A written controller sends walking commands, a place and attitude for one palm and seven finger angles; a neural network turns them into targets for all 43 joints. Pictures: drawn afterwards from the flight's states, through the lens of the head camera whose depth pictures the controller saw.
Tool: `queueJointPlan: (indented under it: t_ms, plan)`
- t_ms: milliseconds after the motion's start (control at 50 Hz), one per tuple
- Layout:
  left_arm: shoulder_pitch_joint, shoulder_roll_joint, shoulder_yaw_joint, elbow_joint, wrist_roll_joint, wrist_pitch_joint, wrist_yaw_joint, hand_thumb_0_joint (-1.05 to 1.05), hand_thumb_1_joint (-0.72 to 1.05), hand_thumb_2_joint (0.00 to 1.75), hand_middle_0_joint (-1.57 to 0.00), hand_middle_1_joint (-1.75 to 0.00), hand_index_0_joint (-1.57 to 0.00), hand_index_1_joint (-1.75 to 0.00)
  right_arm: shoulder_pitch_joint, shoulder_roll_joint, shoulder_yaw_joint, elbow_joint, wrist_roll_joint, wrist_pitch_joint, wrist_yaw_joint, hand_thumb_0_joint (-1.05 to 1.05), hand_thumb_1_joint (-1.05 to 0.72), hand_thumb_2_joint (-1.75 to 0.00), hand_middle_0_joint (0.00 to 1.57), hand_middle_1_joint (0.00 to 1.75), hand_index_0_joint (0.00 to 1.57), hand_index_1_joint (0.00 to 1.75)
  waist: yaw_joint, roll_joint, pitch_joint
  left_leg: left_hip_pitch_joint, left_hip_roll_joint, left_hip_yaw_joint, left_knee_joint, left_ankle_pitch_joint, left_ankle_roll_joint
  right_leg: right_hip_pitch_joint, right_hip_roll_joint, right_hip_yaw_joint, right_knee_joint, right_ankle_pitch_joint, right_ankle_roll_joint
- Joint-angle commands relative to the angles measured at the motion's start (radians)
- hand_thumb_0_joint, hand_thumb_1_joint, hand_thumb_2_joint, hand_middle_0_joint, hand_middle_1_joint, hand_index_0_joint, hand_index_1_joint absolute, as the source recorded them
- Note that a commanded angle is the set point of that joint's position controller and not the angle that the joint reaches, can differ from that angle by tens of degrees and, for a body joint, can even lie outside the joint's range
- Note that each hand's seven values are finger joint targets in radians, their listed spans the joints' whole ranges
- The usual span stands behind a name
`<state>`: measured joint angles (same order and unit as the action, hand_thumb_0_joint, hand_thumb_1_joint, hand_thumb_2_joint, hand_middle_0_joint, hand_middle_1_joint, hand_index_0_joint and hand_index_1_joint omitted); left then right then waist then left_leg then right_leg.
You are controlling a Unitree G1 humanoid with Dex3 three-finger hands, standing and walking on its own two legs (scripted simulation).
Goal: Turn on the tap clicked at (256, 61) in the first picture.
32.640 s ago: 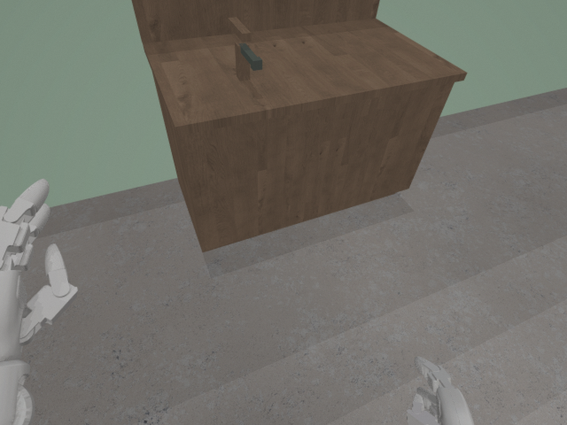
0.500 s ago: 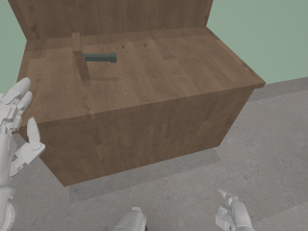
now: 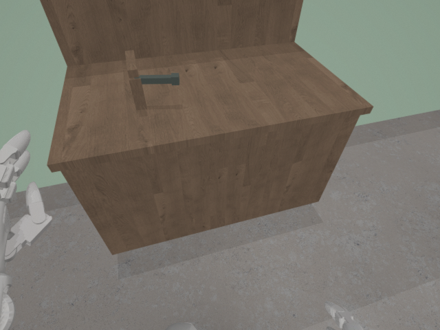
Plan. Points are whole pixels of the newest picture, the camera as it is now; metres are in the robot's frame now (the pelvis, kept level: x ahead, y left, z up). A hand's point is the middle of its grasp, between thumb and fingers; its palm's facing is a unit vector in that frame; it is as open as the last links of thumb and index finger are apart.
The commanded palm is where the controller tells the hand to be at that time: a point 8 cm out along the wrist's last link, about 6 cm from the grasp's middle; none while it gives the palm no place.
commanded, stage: stop stepping back and stand still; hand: left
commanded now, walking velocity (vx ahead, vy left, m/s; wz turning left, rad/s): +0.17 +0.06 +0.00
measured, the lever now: (175, 79) +0.82 +0.20 +0.05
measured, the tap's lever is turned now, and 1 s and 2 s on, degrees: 77 77 77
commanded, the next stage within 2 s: stand and check the lever's angle in 0.24 s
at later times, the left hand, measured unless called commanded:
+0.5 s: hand (57, 228) +0.21 +0.24 +0.16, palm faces +0.43 -0.82 -0.38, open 7.4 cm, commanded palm +0.16 +0.28 +0.19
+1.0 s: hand (53, 199) +0.25 +0.26 +0.17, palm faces +0.40 -0.84 -0.37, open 7.4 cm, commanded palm +0.19 +0.30 +0.19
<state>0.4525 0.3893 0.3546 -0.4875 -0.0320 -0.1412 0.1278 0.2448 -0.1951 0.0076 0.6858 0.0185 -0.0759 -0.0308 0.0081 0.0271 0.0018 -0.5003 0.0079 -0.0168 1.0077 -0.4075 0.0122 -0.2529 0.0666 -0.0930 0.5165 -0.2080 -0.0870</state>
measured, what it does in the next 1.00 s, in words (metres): steps on the spot: left foot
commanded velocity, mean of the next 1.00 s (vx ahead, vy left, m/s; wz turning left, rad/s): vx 0.03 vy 0.01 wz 0.00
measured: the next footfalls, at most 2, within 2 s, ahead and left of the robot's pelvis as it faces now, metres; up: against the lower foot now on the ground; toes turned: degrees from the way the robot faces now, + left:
left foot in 0.20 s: +0.07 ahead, +0.13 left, +0.00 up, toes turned +4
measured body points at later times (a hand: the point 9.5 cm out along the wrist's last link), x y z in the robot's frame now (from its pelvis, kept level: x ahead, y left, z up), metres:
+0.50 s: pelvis +0.01 -0.01 +0.01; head +0.01 -0.02 +0.46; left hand +0.18 +0.28 +0.18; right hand +0.17 -0.24 -0.10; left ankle +0.01 +0.12 -0.70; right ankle +0.04 -0.08 -0.73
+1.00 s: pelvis +0.05 +0.02 +0.01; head +0.06 +0.02 +0.46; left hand +0.22 +0.31 +0.19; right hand +0.25 -0.21 -0.06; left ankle +0.03 +0.13 -0.73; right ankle +0.04 -0.08 -0.73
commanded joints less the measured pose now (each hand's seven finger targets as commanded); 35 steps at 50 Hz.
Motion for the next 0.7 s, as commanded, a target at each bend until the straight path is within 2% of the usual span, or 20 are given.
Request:
queueJointPlan:
  t_ms: [0,40,120,140,180,200,220,260,280,300,320,340,360,380,420,460,500,560,600,680]
  plan:
    - [-0.181,0.124,0.046,-0.11,-0.01,-0.042,0.0,0.0,0.9,0.9,-0.2,-0.3,-0.2,-0.3,-0.134,-0.138,-0.066,-0.167,0.0,-0.05,-0.016,0.0,-0.9,-0.9,0.2,0.3,0.2,0.3,-0.05,-0.093,0.029,-0.057,0.067,-0.021,0.185,0.069,-0.004,-0.176,-0.35,0.414,-0.377,-0.465,-0.11]
    - [-0.21,0.128,0.031,-0.199,-0.014,-0.059,0.007,0.0,0.9,0.9,-0.2,-0.3,-0.2,-0.3,-0.161,-0.12,-0.049,-0.175,-0.002,-0.055,-0.028,0.0,-0.9,-0.9,0.2,0.3,0.2,0.3,-0.051,-0.018,0.034,0.095,0.084,0.02,-0.045,0.079,0.01,-0.244,-0.323,0.299,-0.341,-0.413,-0.092]
    - [-0.099,0.161,0.069,-0.298,-0.011,-0.063,0.056,0.0,0.9,0.9,-0.2,-0.3,-0.2,-0.3,-0.128,-0.117,-0.043,-0.199,-0.017,-0.094,-0.058,0.0,-0.9,-0.9,0.2,0.3,0.2,0.3,-0.021,-0.049,-0.096,0.358,0.002,0.123,-0.465,0.007,0.036,-0.128,-0.259,0.235,-0.229,-0.456,-0.057]
    - [-0.057,0.165,0.088,-0.294,-0.021,-0.061,0.061,0.0,0.9,0.9,-0.2,-0.3,-0.2,-0.3,-0.126,-0.133,-0.048,-0.21,-0.02,-0.1,-0.066,0.0,-0.9,-0.9,0.2,0.3,0.2,0.3,-0.028,0.016,-0.096,0.38,0.031,0.047,-0.588,-0.046,0.051,-0.111,-0.216,0.2,-0.11,-0.42,-0.027]
    - [-0.092,0.158,0.101,-0.317,-0.02,-0.07,0.071,0.0,0.9,0.9,-0.2,-0.3,-0.2,-0.3,-0.122,-0.144,-0.038,-0.221,-0.016,-0.093,-0.061,0.0,-0.9,-0.9,0.2,0.3,0.2,0.3,-0.03,0.314,-0.045,0.408,0.298,-0.395,-0.801,-0.191,0.171,-0.271,-0.033,0.038,0.26,-0.303,0.068]
    - [-0.112,0.183,0.122,-0.292,-0.007,-0.065,0.07,0.0,0.9,0.9,-0.2,-0.3,-0.2,-0.3,-0.117,-0.13,-0.042,-0.212,-0.016,-0.096,-0.057,0.0,-0.9,-0.9,0.2,0.3,0.2,0.3,-0.036,0.253,-0.018,0.34,0.314,-0.392,-0.822,-0.091,0.198,-0.285,-0.027,0.081,0.404,-0.291,0.08]
    - [-0.107,0.19,0.15,-0.241,-0.017,-0.067,0.065,0.0,0.9,0.9,-0.2,-0.3,-0.2,-0.3,-0.117,-0.122,-0.045,-0.194,-0.007,-0.101,-0.051,0.0,-0.9,-0.9,0.2,0.3,0.2,0.3,-0.029,0.184,0.01,0.291,0.303,-0.345,-0.805,-0.071,0.182,-0.275,-0.066,0.111,0.376,-0.282,0.081]
    - [-0.044,0.168,0.144,-0.17,-0.015,-0.056,0.058,0.0,0.9,0.9,-0.2,-0.3,-0.2,-0.3,-0.124,-0.121,-0.037,-0.186,-0.004,-0.108,-0.043,0.0,-0.9,-0.9,0.2,0.3,0.2,0.3,-0.013,0.198,0.028,0.182,0.241,-0.205,-0.72,0.001,0.131,-0.112,-0.095,0.097,0.129,-0.228,0.083]
    - [0.001,0.142,0.133,-0.114,-0.014,-0.046,0.054,0.0,0.9,0.9,-0.2,-0.3,-0.2,-0.3,-0.116,-0.125,-0.035,-0.18,-0.003,-0.1,-0.041,0.0,-0.9,-0.9,0.2,0.3,0.2,0.3,-0.002,0.159,0.004,0.148,0.185,-0.116,-0.627,0.034,0.097,0.036,-0.063,0.055,-0.015,-0.125,0.088]
    - [-0.009,0.122,0.105,-0.091,-0.013,-0.043,0.047,0.0,0.9,0.9,-0.2,-0.3,-0.2,-0.3,-0.132,-0.125,-0.038,-0.187,-0.003,-0.096,-0.04,0.0,-0.9,-0.9,0.2,0.3,0.2,0.3,0.004,0.047,0.007,0.08,0.123,-0.042,-0.49,0.046,0.065,0.139,-0.075,0.095,-0.133,-0.05,0.086]
    - [0.006,0.121,0.091,-0.068,-0.011,-0.046,0.038,0.0,0.9,0.9,-0.2,-0.3,-0.2,-0.3,-0.128,-0.126,-0.053,-0.193,-0.004,-0.089,-0.037,0.0,-0.9,-0.9,0.2,0.3,0.2,0.3,0.004,-0.184,-0.017,-0.015,0.028,0.038,-0.253,0.001,0.024,0.209,-0.188,0.308,-0.234,-0.089,0.035]
    - [0.009,0.104,0.067,-0.067,-0.017,-0.036,0.026,0.0,0.9,0.9,-0.2,-0.3,-0.2,-0.3,-0.142,-0.127,-0.06,-0.212,0.004,-0.087,-0.029,0.0,-0.9,-0.9,0.2,0.3,0.2,0.3,-0.008,-0.313,-0.016,-0.083,-0.021,0.03,-0.051,-0.054,0.003,0.176,-0.355,0.559,-0.323,-0.079,-0.025]
    - [-0.051,0.097,0.057,-0.115,-0.021,-0.049,0.019,0.0,0.9,0.9,-0.2,-0.3,-0.2,-0.3,-0.145,-0.131,-0.063,-0.206,0.005,-0.088,-0.021,0.0,-0.9,-0.9,0.2,0.3,0.2,0.3,-0.016,-0.223,-0.031,-0.053,0.009,-0.016,0.044,-0.025,-0.003,0.113,-0.38,0.555,-0.336,-0.118,-0.037]
    - [-0.059,0.089,0.048,-0.133,-0.022,-0.056,0.013,0.0,0.9,0.9,-0.2,-0.3,-0.2,-0.3,-0.12,-0.145,-0.072,-0.193,0.007,-0.088,-0.014,0.0,-0.9,-0.9,0.2,0.3,0.2,0.3,-0.023,-0.133,-0.046,0.002,0.033,-0.04,0.032,0.001,-0.003,0.06,-0.352,0.497,-0.328,-0.145,-0.042]
    - [-0.094,0.13,0.067,-0.195,-0.024,-0.069,0.017,0.0,0.9,0.9,-0.2,-0.3,-0.2,-0.3,-0.126,-0.132,-0.053,-0.194,-0.003,-0.086,-0.014,0.0,-0.9,-0.9,0.2,0.3,0.2,0.3,-0.03,-0.1,-0.03,0.079,0.062,-0.024,-0.124,0.038,0.0,0.012,-0.336,0.373,-0.27,-0.052,-0.068]
    - [-0.126,0.158,0.088,-0.25,-0.018,-0.084,0.034,0.0,0.9,0.9,-0.2,-0.3,-0.2,-0.3,-0.157,-0.112,-0.036,-0.198,-0.011,-0.086,-0.028,0.0,-0.9,-0.9,0.2,0.3,0.2,0.3,-0.02,-0.112,-0.06,0.214,0.054,0.016,-0.338,0.081,0.01,-0.004,-0.298,0.278,-0.234,-0.029,-0.049]
    - [-0.109,0.165,0.102,-0.273,-0.02,-0.086,0.054,0.0,0.9,0.9,-0.2,-0.3,-0.2,-0.3,-0.149,-0.117,-0.038,-0.198,-0.02,-0.092,-0.042,0.0,-0.9,-0.9,0.2,0.3,0.2,0.3,-0.015,-0.042,-0.096,0.357,0.023,0.03,-0.533,0.16,0.016,-0.007,-0.248,0.238,-0.194,-0.106,-0.006]
    - [-0.095,0.15,0.097,-0.296,-0.022,-0.081,0.063,0.0,0.9,0.9,-0.2,-0.3,-0.2,-0.3,-0.162,-0.146,-0.048,-0.217,-0.016,-0.089,-0.048,0.0,-0.9,-0.9,0.2,0.3,0.2,0.3,0.008,0.151,-0.073,0.339,0.177,-0.184,-0.662,0.195,0.077,-0.008,-0.118,0.147,-0.064,-0.036,0.072]
    - [-0.039,0.141,0.109,-0.195,-0.022,-0.067,0.058,0.0,0.9,0.9,-0.2,-0.3,-0.2,-0.3,-0.152,-0.129,-0.044,-0.203,-0.004,-0.088,-0.044,0.0,-0.9,-0.9,0.2,0.3,0.2,0.3,0.001,0.067,-0.076,0.269,0.134,-0.119,-0.622,0.244,0.051,0.076,-0.105,0.142,-0.095,0.04,0.086]
    - [-0.023,0.098,0.076,-0.153,-0.027,-0.056,0.041,0.0,0.9,0.9,-0.2,-0.3,-0.2,-0.3,-0.151,-0.125,-0.049,-0.207,-0.001,-0.083,-0.031,0.0,-0.9,-0.9,0.2,0.3,0.2,0.3,-0.015,-0.041,-0.095,0.294,0.075,-0.029,-0.519,0.337,0.012,0.125,-0.172,0.207,-0.151,0.222,0.059]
